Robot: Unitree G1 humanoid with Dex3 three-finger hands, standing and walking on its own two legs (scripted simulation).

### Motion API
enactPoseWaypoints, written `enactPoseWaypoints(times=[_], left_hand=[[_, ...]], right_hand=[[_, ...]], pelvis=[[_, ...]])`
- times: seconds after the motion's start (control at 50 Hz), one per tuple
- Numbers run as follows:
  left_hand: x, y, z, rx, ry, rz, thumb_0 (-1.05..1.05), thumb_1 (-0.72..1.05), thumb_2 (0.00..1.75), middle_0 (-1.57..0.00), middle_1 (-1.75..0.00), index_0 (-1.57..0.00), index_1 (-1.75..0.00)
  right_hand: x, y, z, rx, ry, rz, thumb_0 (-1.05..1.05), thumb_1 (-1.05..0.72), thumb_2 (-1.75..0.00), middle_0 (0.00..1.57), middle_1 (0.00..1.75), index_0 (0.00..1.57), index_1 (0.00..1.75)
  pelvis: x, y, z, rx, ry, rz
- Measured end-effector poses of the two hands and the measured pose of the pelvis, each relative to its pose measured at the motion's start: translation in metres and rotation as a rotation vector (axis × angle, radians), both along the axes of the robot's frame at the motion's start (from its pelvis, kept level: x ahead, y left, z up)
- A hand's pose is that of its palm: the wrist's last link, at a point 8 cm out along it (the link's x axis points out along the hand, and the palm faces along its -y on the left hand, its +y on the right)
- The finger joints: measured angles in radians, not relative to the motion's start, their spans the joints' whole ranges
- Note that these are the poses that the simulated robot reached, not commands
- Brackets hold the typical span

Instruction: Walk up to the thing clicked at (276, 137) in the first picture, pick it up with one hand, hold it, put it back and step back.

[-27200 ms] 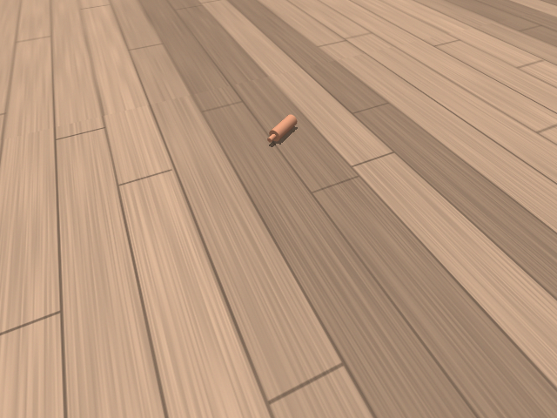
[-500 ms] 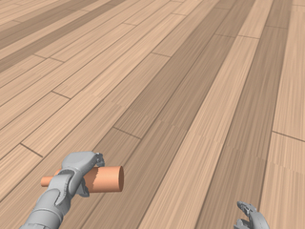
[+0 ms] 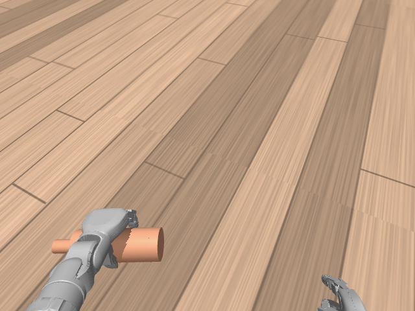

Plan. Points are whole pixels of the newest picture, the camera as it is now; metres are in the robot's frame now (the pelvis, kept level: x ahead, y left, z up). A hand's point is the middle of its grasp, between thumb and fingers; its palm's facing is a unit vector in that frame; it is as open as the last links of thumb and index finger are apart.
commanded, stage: crouch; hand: left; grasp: from above
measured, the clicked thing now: (108, 245) +0.30 +0.24 -0.11
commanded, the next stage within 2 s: lower in 1.66 s
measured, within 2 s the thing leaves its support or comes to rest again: neither
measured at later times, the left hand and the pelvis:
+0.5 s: hand (131, 245) +0.37 +0.25 -0.31, palm faces -0.44 +0.05 -0.90, open 10.3 cm; pelvis -0.04 +0.01 -0.18, yaw -1 degrees
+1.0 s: hand (141, 253) +0.41 +0.26 -0.49, palm faces -0.46 +0.01 -0.89, open 10.3 cm; pelvis -0.05 +0.01 -0.33, yaw -3 degrees
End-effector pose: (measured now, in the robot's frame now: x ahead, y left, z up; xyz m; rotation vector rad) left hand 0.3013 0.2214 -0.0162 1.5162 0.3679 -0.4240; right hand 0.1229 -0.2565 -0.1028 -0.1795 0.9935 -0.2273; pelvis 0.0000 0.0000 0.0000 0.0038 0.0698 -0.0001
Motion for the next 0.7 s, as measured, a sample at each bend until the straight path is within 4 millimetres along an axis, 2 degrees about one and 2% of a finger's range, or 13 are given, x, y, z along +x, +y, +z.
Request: enactPoseWaypoints(times=[0.08, 0.18, 0.32, 0.46, 0.56, 0.7], left_hand=[[0.004, 0.003, -0.028, 0.027, 0.0, -0.011, 0.0, -0.04, 0.5, -0.66, -0.6, -0.68, -0.58], [0.017, 0.007, -0.071, 0.056, -0.028, -0.021, 0.0, -0.05, 0.51, -0.66, -0.62, -0.68, -0.6], [0.044, 0.015, -0.141, 0.08, -0.053, -0.008, 0.0, -0.03, 0.5, -0.64, -0.62, -0.67, -0.6], [0.07, 0.022, -0.211, 0.081, -0.064, 0.024, 0.0, -0.01, 0.49, -0.63, -0.61, -0.66, -0.59], [0.08, 0.027, -0.261, 0.073, -0.036, 0.029, 0.0, -0.02, 0.51, -0.63, -0.61, -0.65, -0.59], [0.089, 0.032, -0.326, 0.05, -0.009, 0.012, 0.0, -0.03, 0.52, -0.64, -0.61, -0.66, -0.59]], right_hand=[[-0.014, -0.006, -0.015, -0.021, 0.054, 0.003, 0.0, -0.9, -0.9, 0.2, 0.3, 0.2, 0.3], [-0.043, -0.017, -0.045, -0.057, 0.138, -0.01, 0.0, -0.9, -0.89, 0.2, 0.3, 0.2, 0.3], [-0.095, -0.024, -0.101, -0.111, 0.265, -0.052, 0.0, -0.9, -0.89, 0.2, 0.3, 0.2, 0.3], [-0.136, -0.017, -0.164, -0.121, 0.36, -0.087, 0.0, -0.9, -0.89, 0.2, 0.3, 0.2, 0.3], [-0.147, -0.006, -0.207, -0.097, 0.392, -0.074, 0.0, -0.9, -0.89, 0.2, 0.3, 0.2, 0.3], [-0.141, 0.002, -0.26, -0.071, 0.406, -0.01, 0.0, -0.9, -0.89, 0.21, 0.3, 0.2, 0.3]], pelvis=[[-0.005, 0.001, -0.013, -0.006, 0.063, 0.007], [-0.013, 0.003, -0.044, -0.017, 0.164, 0.011], [-0.026, 0.008, -0.101, -0.033, 0.314, 0.009], [-0.037, 0.012, -0.164, -0.046, 0.436, 0.003], [-0.044, 0.014, -0.204, -0.054, 0.498, 0.003], [-0.048, 0.014, -0.254, -0.069, 0.563, 0.008]])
